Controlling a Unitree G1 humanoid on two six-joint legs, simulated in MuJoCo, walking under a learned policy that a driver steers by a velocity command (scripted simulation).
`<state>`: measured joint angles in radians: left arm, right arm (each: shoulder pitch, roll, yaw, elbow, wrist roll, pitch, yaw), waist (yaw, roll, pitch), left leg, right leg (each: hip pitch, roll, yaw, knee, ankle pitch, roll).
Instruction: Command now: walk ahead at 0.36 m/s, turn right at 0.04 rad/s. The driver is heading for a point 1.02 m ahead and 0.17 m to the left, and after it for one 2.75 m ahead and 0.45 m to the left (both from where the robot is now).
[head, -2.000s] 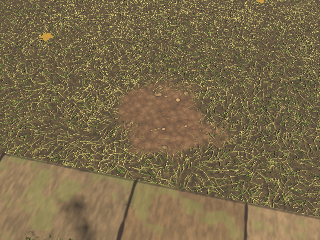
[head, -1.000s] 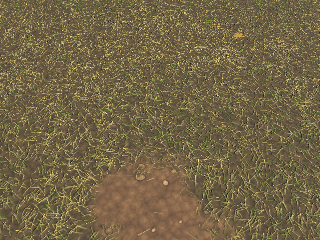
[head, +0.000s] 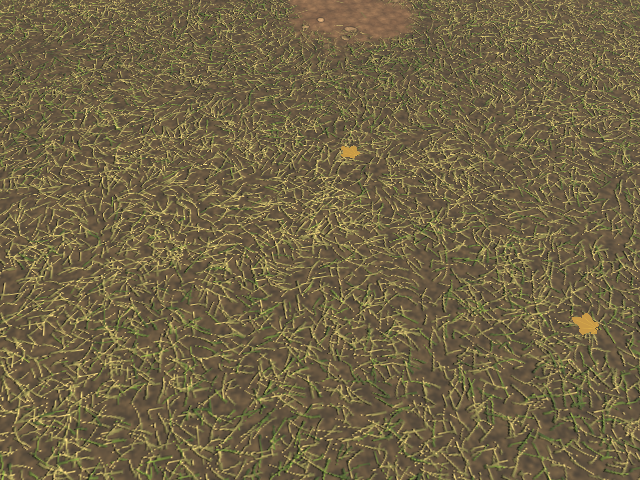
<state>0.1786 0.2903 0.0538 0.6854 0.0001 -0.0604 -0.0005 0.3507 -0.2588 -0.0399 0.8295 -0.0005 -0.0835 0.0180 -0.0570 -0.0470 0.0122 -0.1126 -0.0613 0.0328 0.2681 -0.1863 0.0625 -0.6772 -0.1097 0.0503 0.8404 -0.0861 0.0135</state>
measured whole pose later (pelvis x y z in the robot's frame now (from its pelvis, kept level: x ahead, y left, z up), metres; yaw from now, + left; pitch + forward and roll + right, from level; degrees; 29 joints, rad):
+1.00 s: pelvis +0.28 -0.04 -0.01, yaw +1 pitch +0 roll +0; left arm 0.29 0.25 0.07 0.98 -0.01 -0.10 -0.02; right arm 0.29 -0.26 -0.06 0.94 0.04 -0.07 -0.01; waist 0.02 0.03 0.00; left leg -0.35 0.02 -0.03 1.03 -0.44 0.02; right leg -0.19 0.03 -0.04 0.50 -0.32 -0.05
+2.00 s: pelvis +0.82 -0.02 -0.02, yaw +5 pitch +2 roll +0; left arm 0.04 0.24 0.05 0.87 0.00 -0.11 -0.02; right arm 0.38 -0.26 -0.05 0.99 0.04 -0.07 -0.01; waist -0.05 0.03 0.04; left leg -0.26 0.00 -0.06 1.06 -0.47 0.03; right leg -0.42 -0.01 -0.06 0.53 -0.15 -0.03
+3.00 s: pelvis +1.09 +0.03 -0.01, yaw +24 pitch +0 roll +0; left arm 0.19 0.24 0.04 0.98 0.01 -0.03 0.02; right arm 0.16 -0.23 -0.04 0.82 -0.02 0.01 -0.01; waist 0.00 0.02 0.01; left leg -0.30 -0.06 -0.03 0.51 -0.20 0.03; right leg -0.23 -0.03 0.01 0.53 -0.30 0.03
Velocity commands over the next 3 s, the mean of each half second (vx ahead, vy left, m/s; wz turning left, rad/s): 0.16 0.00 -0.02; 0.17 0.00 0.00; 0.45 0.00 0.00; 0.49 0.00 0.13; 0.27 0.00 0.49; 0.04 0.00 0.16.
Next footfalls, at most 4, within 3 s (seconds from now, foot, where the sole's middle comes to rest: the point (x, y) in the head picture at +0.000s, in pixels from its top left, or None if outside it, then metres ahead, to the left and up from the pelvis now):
0.18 right None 0.28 -0.14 -0.79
0.48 left None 0.22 0.11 -0.79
1.36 left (251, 415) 0.63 0.12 -0.78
1.92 right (347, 292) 0.95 -0.12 -0.78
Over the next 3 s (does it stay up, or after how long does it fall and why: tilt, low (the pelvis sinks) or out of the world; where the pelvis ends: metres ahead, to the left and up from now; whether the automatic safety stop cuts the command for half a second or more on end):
stays up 1.09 0.03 -0.01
